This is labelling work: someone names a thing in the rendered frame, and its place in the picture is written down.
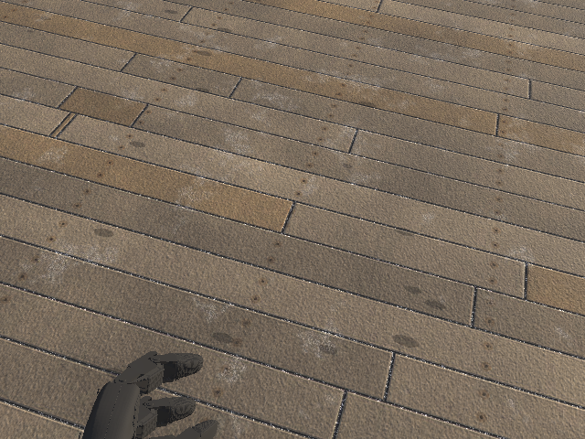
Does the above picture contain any left robot hand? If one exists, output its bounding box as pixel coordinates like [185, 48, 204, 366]
[79, 351, 218, 439]

